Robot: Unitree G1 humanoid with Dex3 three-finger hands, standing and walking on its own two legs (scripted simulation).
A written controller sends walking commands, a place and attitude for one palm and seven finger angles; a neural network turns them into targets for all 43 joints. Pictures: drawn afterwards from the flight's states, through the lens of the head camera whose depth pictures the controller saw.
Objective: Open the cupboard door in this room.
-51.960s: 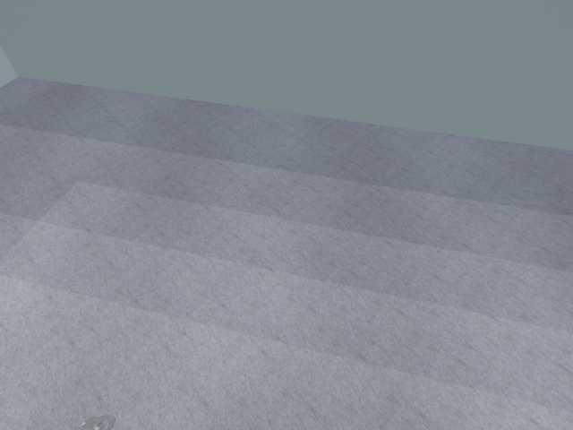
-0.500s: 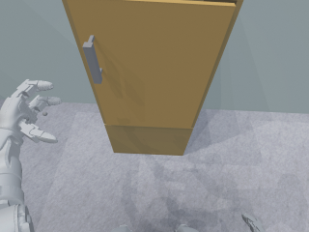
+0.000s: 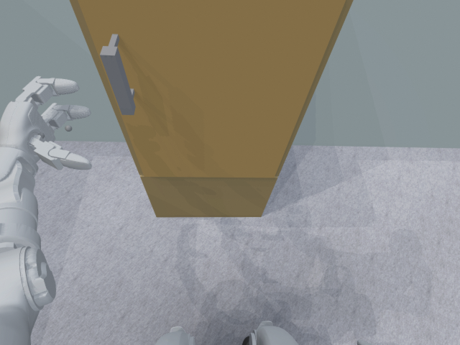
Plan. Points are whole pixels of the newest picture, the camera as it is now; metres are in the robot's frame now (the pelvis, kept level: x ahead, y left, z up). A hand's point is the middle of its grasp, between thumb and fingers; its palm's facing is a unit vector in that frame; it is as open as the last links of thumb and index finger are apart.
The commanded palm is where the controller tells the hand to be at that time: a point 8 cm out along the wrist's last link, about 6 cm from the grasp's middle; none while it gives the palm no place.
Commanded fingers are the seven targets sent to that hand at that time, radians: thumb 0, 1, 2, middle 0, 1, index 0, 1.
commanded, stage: move the hooked fingers beside the handle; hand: left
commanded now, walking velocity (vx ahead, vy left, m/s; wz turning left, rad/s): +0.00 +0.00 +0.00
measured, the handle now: (121, 76) +0.59 +0.19 +0.09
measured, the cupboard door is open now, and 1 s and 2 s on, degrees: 0 0 0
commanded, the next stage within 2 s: slide the fingers in behind the handle in 1.38 s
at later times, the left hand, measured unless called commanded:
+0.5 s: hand (81, 93) +0.53 +0.25 +0.09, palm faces -0.03 -1.00 +0.00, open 14.0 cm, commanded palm +0.52 +0.30 +0.09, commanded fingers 0.00 -0.50 0.30 -0.30 -1.20 -0.30 -1.20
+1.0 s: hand (76, 93) +0.54 +0.27 +0.09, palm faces -0.02 -1.00 +0.00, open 14.0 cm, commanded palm +0.52 +0.30 +0.09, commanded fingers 0.00 -0.50 0.30 -0.30 -1.20 -0.30 -1.20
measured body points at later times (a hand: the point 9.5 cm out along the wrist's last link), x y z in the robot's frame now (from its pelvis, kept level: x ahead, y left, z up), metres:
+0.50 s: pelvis +0.00 +0.00 -0.01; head +0.15 +0.03 +0.41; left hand +0.53 +0.31 +0.10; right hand -0.02 -0.27 -0.10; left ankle +0.00 +0.09 -0.69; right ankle +0.02 -0.12 -0.69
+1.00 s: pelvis +0.02 +0.01 -0.01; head +0.16 +0.05 +0.42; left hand +0.53 +0.32 +0.09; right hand -0.01 -0.25 -0.10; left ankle +0.00 +0.09 -0.69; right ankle +0.02 -0.12 -0.69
